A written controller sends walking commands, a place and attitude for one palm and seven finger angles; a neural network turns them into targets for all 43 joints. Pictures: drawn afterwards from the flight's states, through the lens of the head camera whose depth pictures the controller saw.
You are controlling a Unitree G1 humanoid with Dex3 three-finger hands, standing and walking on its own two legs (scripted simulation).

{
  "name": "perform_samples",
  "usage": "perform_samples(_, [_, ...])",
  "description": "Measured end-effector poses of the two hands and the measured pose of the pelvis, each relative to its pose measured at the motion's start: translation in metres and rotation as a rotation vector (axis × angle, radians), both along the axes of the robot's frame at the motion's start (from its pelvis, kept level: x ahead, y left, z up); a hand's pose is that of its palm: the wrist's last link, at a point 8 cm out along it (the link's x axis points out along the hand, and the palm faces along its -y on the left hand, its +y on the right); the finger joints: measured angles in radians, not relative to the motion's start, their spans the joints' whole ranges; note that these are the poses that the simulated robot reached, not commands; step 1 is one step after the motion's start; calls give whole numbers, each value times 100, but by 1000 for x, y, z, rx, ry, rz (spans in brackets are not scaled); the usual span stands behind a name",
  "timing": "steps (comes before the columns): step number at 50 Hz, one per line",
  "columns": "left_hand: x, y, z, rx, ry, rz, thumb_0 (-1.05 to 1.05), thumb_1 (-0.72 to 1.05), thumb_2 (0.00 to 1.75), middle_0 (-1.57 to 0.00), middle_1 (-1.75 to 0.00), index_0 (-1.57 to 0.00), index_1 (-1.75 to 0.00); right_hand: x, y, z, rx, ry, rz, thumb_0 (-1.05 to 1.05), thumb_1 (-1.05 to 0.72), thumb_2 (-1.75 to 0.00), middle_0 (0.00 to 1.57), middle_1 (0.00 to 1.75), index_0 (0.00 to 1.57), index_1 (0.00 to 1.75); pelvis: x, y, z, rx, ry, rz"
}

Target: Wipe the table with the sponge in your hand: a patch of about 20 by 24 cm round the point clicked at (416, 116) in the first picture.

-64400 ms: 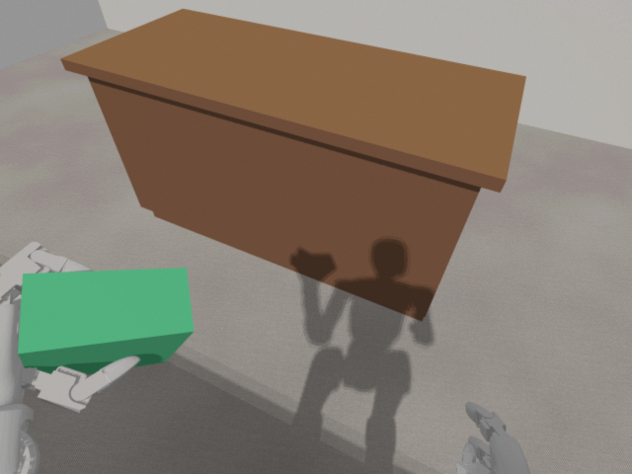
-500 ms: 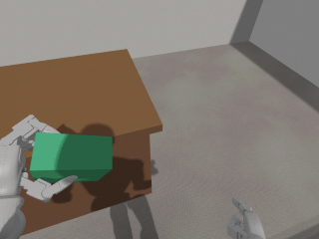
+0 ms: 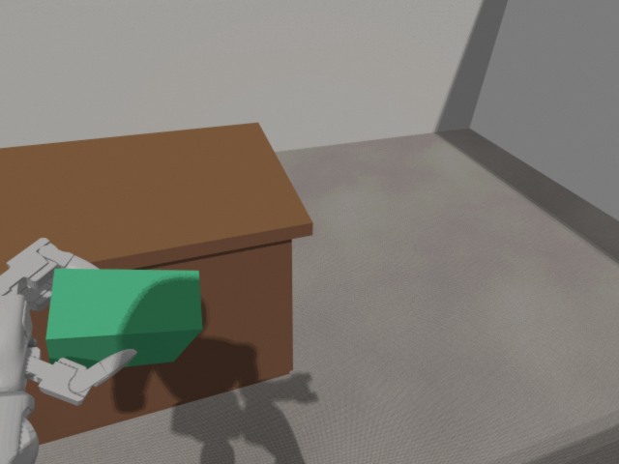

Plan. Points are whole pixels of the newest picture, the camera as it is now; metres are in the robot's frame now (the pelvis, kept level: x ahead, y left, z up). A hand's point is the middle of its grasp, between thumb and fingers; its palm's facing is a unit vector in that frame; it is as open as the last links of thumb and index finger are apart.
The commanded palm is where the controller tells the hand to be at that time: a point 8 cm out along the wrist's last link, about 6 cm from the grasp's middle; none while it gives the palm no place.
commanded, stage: stop stepping back and stand still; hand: left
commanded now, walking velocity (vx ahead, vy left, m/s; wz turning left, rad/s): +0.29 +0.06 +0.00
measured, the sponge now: (145, 322) +0.22 +0.20 +0.16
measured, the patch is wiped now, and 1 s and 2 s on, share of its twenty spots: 1.00 1.00 1.00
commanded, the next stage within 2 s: stand and wait in 1.38 s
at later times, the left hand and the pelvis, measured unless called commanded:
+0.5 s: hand (74, 377) +0.14 +0.22 +0.18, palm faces +0.45 -0.80 -0.39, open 10.3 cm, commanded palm +0.09 +0.26 +0.19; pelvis -0.06 -0.03 +0.01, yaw +3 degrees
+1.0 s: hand (45, 342) +0.17 +0.27 +0.18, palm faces +0.40 -0.84 -0.37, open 10.3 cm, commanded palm +0.12 +0.31 +0.19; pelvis -0.04 +0.03 +0.00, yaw +1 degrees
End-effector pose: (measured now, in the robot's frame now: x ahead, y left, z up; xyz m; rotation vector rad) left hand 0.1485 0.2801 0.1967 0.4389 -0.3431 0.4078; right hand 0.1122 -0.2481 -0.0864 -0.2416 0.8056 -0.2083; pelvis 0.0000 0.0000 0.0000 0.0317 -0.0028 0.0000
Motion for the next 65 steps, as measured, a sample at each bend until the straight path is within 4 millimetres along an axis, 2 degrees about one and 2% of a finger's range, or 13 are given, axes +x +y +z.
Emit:
perform_samples(3, [-6, 11, -7, -52, -42, 34, -1, -54, 107, -74, -131, -72, -135, -13, -3, -5, -38, -15, 9, 1, -90, -90, 20, 30, 21, 30, -16, 6, -8, -28, 2, 40])
perform_samples(6, [-14, 13, -11, -55, -7, 50, -1, -54, 107, -74, -131, -72, -136, -23, 0, -2, -19, -56, 1, 1, -90, -90, 20, 30, 21, 30, -33, 7, -8, -16, -21, 33])
perform_samples(10, [-29, 2, -4, 26, 39, 37, -1, -54, 107, -73, -131, -72, -136, -33, 8, -2, 53, -106, -2, 1, -90, -90, 20, 30, 20, 30, -43, 0, -5, -9, -24, 33])
perform_samples(13, [-42, -10, 0, 69, 38, 35, -1, -54, 107, -73, -131, -72, -136, -35, 12, -13, 88, -94, 32, 1, -90, -90, 20, 30, 20, 30, -47, -10, -9, 4, -22, 31])
perform_samples(15, [-49, -17, 0, 91, 33, 40, -1, -54, 107, -73, -131, -72, -136, -33, 11, -24, 100, -68, 64, 1, -90, -90, 20, 30, 21, 30, -53, -16, -15, 3, -21, 36])
perform_samples(18, [-56, -23, -3, 42, 38, 49, -1, -54, 107, -74, -131, -72, -136, -31, 6, -27, 96, -4, 108, 1, -90, -90, 20, 30, 21, 30, -58, -21, -9, -2, -33, 45])
perform_samples(26, [-53, -27, 2, 26, 82, 40, -1, -54, 107, -74, -131, -72, -136, -15, -14, 4, 70, -65, 80, 1, -90, -90, 20, 30, 21, 30, -56, -26, 9, 28, -40, 46])
perform_samples(34, [-37, -18, 4, 14, 18, -2, -1, -54, 107, -74, -131, -72, -136, 8, -21, 20, 3, -140, 60, 1, -90, -90, 20, 30, 20, 30, -43, -12, 3, -11, -29, 30])
perform_samples(38, [-25, -4, -5, -4, 18, 0, -1, -55, 107, -74, -131, -72, -136, 17, -9, 19, 4, -125, 51, 1, -90, -90, 20, 30, 20, 30, -38, -3, -1, -34, -31, 31])
perform_samples(43, [-15, 13, -12, -8, 65, 3, -1, -55, 107, -74, -131, -72, -136, 23, 18, 20, 28, -127, 75, 1, -90, -90, 20, 30, 20, 30, -35, 10, 0, -45, -29, 21])
perform_samples(53, [-23, 35, -5, 12, 61, -20, -1, -55, 107, -74, -131, -72, -136, 21, 69, 20, 64, -111, 132, 1, -90, -90, 20, 30, 21, 30, -38, 35, 3, -54, -19, 18])
perform_samples(59, [-31, 53, -10, -20, 63, 20, -1, -55, 107, -74, -132, -72, -136, 18, 83, 22, 59, -111, 149, 1, -90, -90, 20, 30, 21, 30, -43, 45, 4, -58, -18, 17])
perform_samples(65, [-33, 59, -18, -62, 62, 26, -1, -55, 107, -73, -132, -72, -136, 14, 85, 27, 30, -121, 149, 1, -90, -90, 20, 30, 21, 30, -48, 52, 5, -61, -21, 18])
